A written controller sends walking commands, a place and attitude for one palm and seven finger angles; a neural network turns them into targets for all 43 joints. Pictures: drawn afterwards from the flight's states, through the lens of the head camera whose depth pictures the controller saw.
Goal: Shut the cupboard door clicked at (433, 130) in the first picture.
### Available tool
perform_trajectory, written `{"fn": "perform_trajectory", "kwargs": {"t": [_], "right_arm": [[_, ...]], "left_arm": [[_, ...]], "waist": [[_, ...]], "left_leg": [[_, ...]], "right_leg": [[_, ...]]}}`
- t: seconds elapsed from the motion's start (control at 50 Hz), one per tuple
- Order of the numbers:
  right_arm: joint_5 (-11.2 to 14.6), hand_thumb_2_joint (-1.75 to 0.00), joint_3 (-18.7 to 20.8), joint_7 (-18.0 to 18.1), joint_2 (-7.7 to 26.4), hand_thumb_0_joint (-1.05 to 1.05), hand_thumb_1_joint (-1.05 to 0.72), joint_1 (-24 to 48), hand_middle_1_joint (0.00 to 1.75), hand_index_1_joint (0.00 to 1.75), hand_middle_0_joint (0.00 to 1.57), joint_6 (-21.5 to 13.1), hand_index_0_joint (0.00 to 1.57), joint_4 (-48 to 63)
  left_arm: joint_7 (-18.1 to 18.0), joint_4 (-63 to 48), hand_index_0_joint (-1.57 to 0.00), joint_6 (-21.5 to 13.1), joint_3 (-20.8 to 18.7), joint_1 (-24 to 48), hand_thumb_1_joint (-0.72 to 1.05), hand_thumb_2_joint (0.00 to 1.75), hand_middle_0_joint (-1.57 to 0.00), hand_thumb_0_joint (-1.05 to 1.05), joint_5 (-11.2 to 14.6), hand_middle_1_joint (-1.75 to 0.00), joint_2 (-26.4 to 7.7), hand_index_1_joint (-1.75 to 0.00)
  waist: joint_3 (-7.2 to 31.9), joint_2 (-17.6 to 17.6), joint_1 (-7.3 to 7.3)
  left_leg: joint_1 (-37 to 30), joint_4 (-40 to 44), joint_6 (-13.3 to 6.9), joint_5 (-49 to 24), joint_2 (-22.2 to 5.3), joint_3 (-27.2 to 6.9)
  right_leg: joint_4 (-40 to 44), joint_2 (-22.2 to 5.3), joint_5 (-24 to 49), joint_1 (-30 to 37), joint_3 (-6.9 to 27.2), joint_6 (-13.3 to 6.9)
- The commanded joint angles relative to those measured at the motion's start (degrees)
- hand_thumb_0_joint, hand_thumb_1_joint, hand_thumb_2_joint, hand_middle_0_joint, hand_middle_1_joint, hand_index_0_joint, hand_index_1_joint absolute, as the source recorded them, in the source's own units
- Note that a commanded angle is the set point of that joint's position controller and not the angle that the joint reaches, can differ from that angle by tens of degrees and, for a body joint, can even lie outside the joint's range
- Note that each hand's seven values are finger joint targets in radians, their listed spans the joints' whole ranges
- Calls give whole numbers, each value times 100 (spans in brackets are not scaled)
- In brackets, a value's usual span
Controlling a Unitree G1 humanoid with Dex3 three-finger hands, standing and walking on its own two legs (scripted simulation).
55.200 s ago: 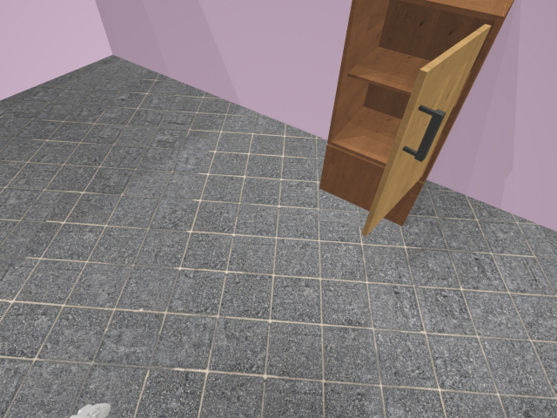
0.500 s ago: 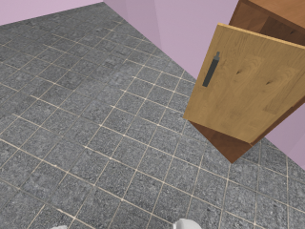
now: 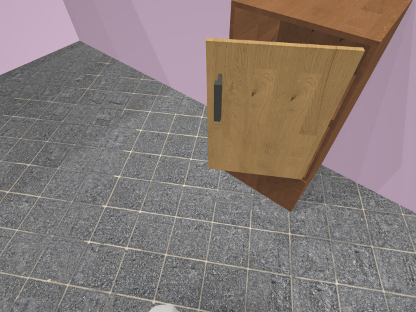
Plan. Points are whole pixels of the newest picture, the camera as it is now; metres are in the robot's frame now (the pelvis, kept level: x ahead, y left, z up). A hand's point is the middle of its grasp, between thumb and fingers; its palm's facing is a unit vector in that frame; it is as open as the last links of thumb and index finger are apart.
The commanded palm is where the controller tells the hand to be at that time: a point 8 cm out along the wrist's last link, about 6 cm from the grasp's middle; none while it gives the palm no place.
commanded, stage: turn to face it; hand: left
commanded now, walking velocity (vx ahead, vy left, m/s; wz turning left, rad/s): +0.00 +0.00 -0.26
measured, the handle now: (218, 98) +0.72 +0.01 -0.03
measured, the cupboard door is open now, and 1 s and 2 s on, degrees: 30 30 30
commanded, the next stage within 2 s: take the last steps up to it in 0.04 s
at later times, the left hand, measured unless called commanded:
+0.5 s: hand out of the picture +0.14 +0.18 -0.17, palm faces -0.18 -0.96 -0.20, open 7.4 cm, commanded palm none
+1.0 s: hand (191, 299) +0.18 +0.06 -0.20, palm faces -0.08 -0.99 -0.15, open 7.3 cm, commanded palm none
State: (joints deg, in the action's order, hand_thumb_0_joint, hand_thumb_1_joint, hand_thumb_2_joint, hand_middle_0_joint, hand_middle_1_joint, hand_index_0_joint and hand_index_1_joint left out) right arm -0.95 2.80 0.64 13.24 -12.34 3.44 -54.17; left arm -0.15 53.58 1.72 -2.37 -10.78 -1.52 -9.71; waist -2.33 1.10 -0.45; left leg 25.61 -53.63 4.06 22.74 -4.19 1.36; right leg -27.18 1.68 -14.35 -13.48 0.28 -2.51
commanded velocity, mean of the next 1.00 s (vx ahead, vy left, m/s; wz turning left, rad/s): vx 0.22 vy -0.07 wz -0.08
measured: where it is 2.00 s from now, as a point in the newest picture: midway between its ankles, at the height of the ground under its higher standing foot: outside the picture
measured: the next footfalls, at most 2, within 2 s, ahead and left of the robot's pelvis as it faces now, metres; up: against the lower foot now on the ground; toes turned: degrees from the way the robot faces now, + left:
left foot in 0.12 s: +0.05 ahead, +0.14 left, +0.00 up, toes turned +0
right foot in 0.60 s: +0.11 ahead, -0.18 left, +0.00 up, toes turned -15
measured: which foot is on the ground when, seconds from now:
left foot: up 0.00-0.10, down 0.12-0.60, up 0.62-0.96, down 0.98-1.00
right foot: down 0.00-0.14, up 0.16-0.58, down 0.60-1.00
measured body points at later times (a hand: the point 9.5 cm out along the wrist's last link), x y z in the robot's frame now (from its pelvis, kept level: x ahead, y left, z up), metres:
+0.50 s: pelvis +0.04 -0.01 +0.01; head +0.07 +0.00 +0.45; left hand +0.15 +0.23 -0.15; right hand -0.03 -0.25 -0.14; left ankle +0.01 +0.14 -0.74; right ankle +0.03 -0.16 -0.70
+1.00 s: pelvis +0.18 -0.11 -0.01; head +0.20 -0.10 +0.43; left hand +0.19 +0.11 -0.18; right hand +0.22 -0.35 -0.16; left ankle +0.26 -0.03 -0.74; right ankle +0.07 -0.17 -0.74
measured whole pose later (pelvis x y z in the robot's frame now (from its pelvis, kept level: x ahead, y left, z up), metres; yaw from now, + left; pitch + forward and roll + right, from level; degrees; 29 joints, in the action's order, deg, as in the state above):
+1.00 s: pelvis +0.18 -0.11 -0.01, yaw -8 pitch -1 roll -1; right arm -1.8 1.0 0.1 8.5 -10.5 -2.3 -57.9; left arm -0.8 64.6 -1.9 -2.0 -18.1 -0.8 -9.0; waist -3.1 -1.0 0.4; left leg 21.0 -33.5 -1.6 9.9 -2.5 6.9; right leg -29.6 2.1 -24.7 -3.0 -8.1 -3.1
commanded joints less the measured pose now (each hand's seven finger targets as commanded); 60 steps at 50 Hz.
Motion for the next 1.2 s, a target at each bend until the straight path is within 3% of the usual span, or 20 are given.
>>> {"fn": "perform_trajectory", "kwargs": {"t": [0.0, 0.06, 0.1, 0.12, 0.14, 0.22, 0.42, 0.48, 0.54, 0.56, 0.58, 0.64, 0.7, 0.86, 0.92, 0.94, 0.98, 1.02, 1.08, 1.18], "right_arm": [[32, -90, 54, 86, 316, 0, -90, 36, 30, 30, 20, -196, 20, 384], [45, -90, 29, 138, 302, 0, -90, -548, 30, 30, 20, -258, 20, 136], [-31, -90, 101, 165, 901, 0, -90, -635, 30, 30, 20, -367, 20, 132], [-67, -90, 116, 192, 1055, 0, -90, -566, 30, 30, 20, -335, 20, 209], [-122, -90, 73, 207, 1008, 0, -90, -439, 30, 30, 20, -305, 20, 278], [-137, -90, 34, 241, 815, 0, -90, -461, 30, 30, 20, -409, 20, 249], [-157, -90, 184, 178, 877, 0, -90, -1170, 30, 30, 20, -538, 20, -239], [-166, -90, 215, 119, 928, 0, -90, -1001, 30, 30, 20, -510, 20, -287], [-115, -90, 202, 71, 902, 0, -90, -727, 30, 30, 20, -489, 20, -325], [-42, -90, 140, 21, 651, 0, -90, -680, 30, 30, 20, -504, 20, -266], [4, -90, -6, -19, 133, 0, -90, -406, 30, 30, 20, -502, 20, -9], [-45, -90, 105, 0, 347, 0, -90, -322, 30, 30, 20, -441, 20, -148], [-98, -90, 62, -56, 137, 0, -90, -711, 30, 30, 20, -391, 20, -363], [-58, -90, -71, -67, -125, 0, -90, -183, 30, 30, 20, -493, 20, -186], [-63, -90, -75, -8, -29, 0, -90, -737, 30, 30, 20, -569, 20, -432], [-83, -90, -46, 20, 164, 0, -90, -1125, 30, 30, 20, -610, 20, -580], [-130, -90, 126, 108, 955, 0, -90, -1894, 30, 30, 20, -598, 20, -700], [-75, -90, 7, 160, 654, 0, -90, -1052, 30, 30, 20, -520, 20, -499], [-49, -90, -189, 250, 187, 0, -90, 18, 30, 30, 20, -512, 20, -301], [97, -90, -16, 177, 321, 0, -90, 177, 30, 30, 20, -320, 20, -280]], "left_arm": [[-81, -236, -20, -112, -355, -211, 90, 90, -20, 0, -23, -30, -1255, -30], [-79, -214, -20, -67, -333, 23, 90, 90, -20, 0, 54, -30, -1153, -30], [-43, -252, -20, -22, -235, -253, 90, 90, -20, 0, 119, -30, -640, -30], [-41, -262, -20, -6, -221, -262, 90, 90, -20, 0, 107, -30, -611, -30], [-17, -253, -20, 14, -256, -234, 90, 90, -20, 0, 77, -30, -661, -30], [183, -169, -20, 62, -342, -68, 90, 90, -20, 0, -54, -30, -794, -30], [366, -236, -20, -30, -198, 561, 90, 90, -20, 0, -31, -30, -524, -30], [383, -175, -20, -69, -193, 533, 90, 90, -20, 0, -16, -30, -574, -30], [337, 260, -20, -163, -276, -556, 90, 90, -20, 0, -20, -30, -769, -30], [270, 497, -20, -249, -366, -1209, 90, 90, -20, 0, -37, -30, -1166, -30], [158, 689, -20, -297, -467, -1748, 90, 90, -20, 0, -28, -30, -1763, -30], [38, 461, -20, -278, -314, -679, 90, 90, -20, 0, 34, -30, -1257, -30], [-23, 358, -20, -386, -144, -201, 90, 90, -20, 0, 31, -30, -719, -30], [-80, 766, -20, -533, -81, -755, 90, 90, -20, 0, 28, -30, -663, -30], [-90, 836, -20, -511, -64, -609, 90, 90, -20, 0, 88, -30, -675, -30], [-81, 839, -20, -491, -41, -693, 90, 90, -20, 0, 110, -30, -588, -30], [-65, 621, -20, -457, 59, -806, 90, 90, -20, 0, 157, -30, -292, -30], [-112, 584, -20, -345, 8, -562, 90, 90, -20, 0, 43, -30, -349, -30], [-109, 745, -20, -199, 75, -824, 90, 90, -20, 0, 92, -30, -87, -30], [-185, 785, -20, -132, 5, -1129, 90, 90, -20, 0, -10, -30, -468, -30]], "waist": [[349, -978, 137], [457, -807, -170], [490, 1109, -90], [381, 1537, -90], [259, 1030, -83], [-39, 801, -85], [-56, 923, -353], [-179, 1009, -268], [196, 472, 300], [468, -473, 621], [511, -2263, 857], [-295, -1477, 316], [-176, -654, -114], [43, -593, 31], [145, -456, -331], [374, -172, -429], [686, 1421, -594], [47, 1033, -270], [-152, 654, 205], [414, -366, 218]], "left_leg": [[-140, 1122, -61, 193, 136, -3], [-1492, 2681, -132, -1111, 240, 62], [-2216, 3480, -636, -2040, -1176, -1386], [-1853, 3769, -1165, -2403, -1859, -1929], [-1285, 3921, -1359, -1464, -1909, -1814], [-1687, 4212, -1083, -469, -1527, -1367], [-2338, 4145, -1136, -968, -1565, -417], [-1650, 4039, -1067, -576, -1517, -299], [-920, 2940, -694, -479, -1018, 242], [55, 1702, -474, -166, -534, 799], [1228, 5, -342, 1551, 208, 980], [1246, -1261, -476, 460, -247, 60], [541, -789, -378, -198, -335, 107], [323, 1360, -380, -474, -43, 432], [-1026, 2393, -508, -1482, 270, 582], [-1948, 2606, -628, -2383, 120, 260], [-3195, 3298, -1831, -3992, -2001, -2333], [-1925, 3756, -1856, -2856, -1843, -2007], [-1113, 3647, -1452, -3895, -1303, -850], [-1273, 2875, -751, -2278, -428, -200]], "right_leg": [[677, -1519, 2189, 492, 1622, -959], [282, -1170, 1674, -194, 1457, -517], [-789, -111, -187, -1160, 599, 46], [-1667, 29, -1606, -1203, 149, 197], [-2348, -58, -1748, -959, 322, 189], [-3610, -227, -995, -2034, 252, 279], [-1828, -537, -504, -1917, -245, 342], [-1054, -403, -568, -1004, -478, 272], [105, -141, 171, 800, -659, 150], [616, -826, -567, 1983, 186, -100], [1406, -2108, -1240, 2399, 2137, -607], [1923, -2054, -1776, 751, 1961, -871], [1714, -1600, -21, 290, 525, -774], [1112, -1602, 2962, 1430, 153, -924], [172, -1278, 3482, 1037, -151, -625], [-577, -1027, 3144, 524, -277, -396], [-3073, -48, -1829, -1359, -676, -8], [-3513, -437, -1922, -1459, 18, 2], [-1872, -640, -1445, -430, 95, 250], [181, -562, 1228, 190, 429, 156]]}}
